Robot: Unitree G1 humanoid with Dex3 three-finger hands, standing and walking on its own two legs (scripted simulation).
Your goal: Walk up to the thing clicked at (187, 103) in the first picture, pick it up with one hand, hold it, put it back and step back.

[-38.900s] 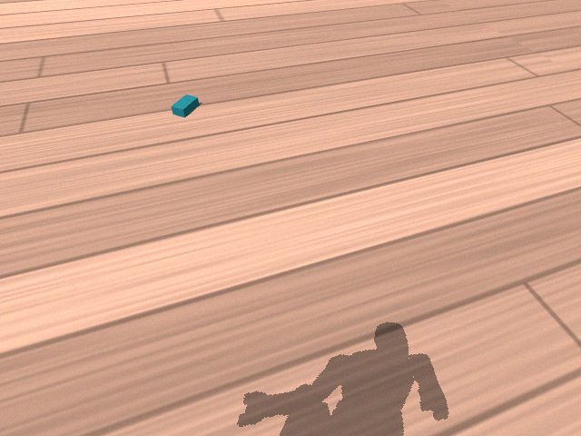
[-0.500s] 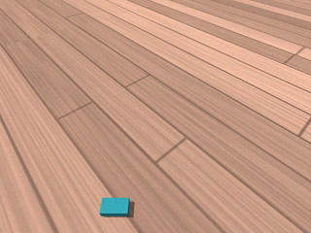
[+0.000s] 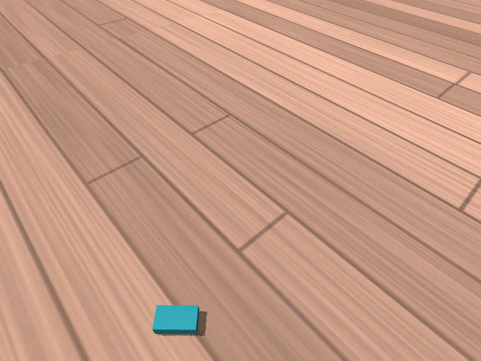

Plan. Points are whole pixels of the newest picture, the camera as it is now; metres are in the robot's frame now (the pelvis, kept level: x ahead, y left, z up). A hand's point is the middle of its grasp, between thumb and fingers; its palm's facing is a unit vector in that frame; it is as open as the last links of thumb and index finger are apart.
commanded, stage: stand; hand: left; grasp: from above
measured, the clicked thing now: (176, 319) +0.44 +0.24 -0.76
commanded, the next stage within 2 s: rise first in 0.82 s
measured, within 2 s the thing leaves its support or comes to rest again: neither
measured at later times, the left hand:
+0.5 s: hand out of the picture +0.07 +0.25 -0.16, palm faces -0.03 -0.94 -0.34, open 7.4 cm
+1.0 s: hand out of the picture +0.10 +0.25 -0.16, palm faces +0.03 -0.94 -0.34, open 7.5 cm
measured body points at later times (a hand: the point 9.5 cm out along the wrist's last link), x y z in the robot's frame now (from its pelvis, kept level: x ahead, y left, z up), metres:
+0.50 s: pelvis +0.00 +0.00 +0.00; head +0.01 +0.00 +0.45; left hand +0.07 +0.30 -0.13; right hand +0.08 -0.30 -0.13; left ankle +0.00 +0.11 -0.75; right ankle -0.01 -0.11 -0.75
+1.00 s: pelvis +0.00 +0.00 +0.00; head +0.03 +0.00 +0.45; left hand +0.10 +0.30 -0.13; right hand +0.09 -0.29 -0.13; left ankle +0.00 +0.11 -0.75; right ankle -0.01 -0.11 -0.75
